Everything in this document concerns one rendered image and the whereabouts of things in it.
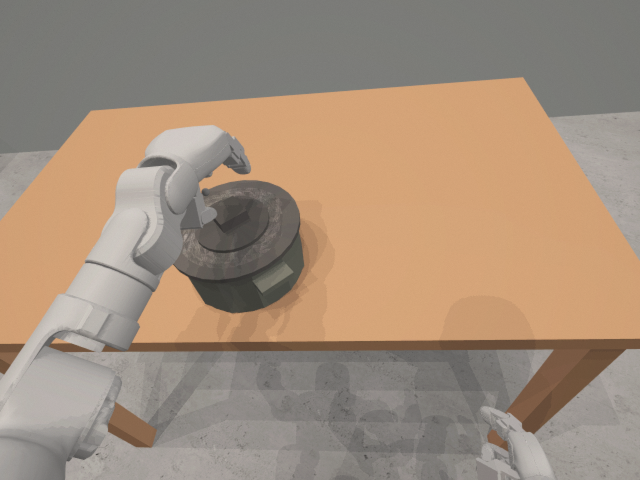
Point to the robot left upper arm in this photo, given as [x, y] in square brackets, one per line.
[60, 409]

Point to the left robot hand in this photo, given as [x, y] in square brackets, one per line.
[204, 148]

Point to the pot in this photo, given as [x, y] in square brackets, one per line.
[255, 292]

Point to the lid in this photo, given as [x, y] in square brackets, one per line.
[211, 256]

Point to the left robot forearm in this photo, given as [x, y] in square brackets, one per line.
[140, 241]

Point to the right robot hand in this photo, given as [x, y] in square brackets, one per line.
[525, 456]

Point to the knob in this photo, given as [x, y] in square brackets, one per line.
[230, 213]

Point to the table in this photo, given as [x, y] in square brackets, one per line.
[432, 217]

